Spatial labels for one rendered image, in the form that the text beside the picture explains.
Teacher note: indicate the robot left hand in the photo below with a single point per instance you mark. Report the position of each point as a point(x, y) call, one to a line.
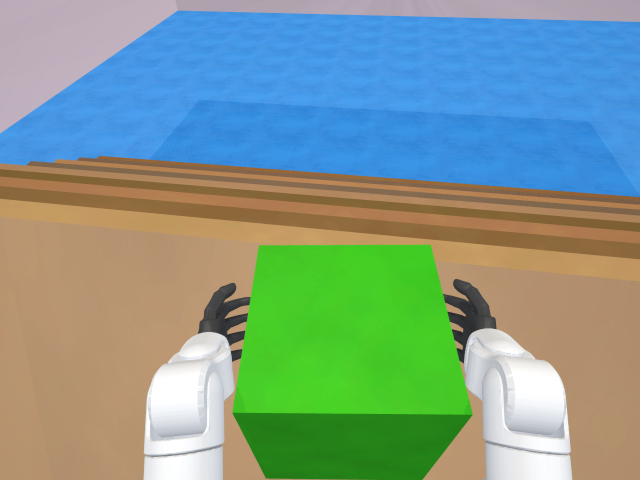
point(216, 311)

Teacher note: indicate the carton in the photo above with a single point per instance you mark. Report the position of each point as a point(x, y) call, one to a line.
point(349, 368)

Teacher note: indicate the robot right forearm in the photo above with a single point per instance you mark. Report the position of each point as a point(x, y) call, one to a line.
point(525, 421)

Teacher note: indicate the robot right hand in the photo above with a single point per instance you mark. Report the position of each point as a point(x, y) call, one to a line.
point(477, 313)

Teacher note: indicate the robot left forearm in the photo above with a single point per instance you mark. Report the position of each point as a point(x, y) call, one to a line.
point(184, 426)

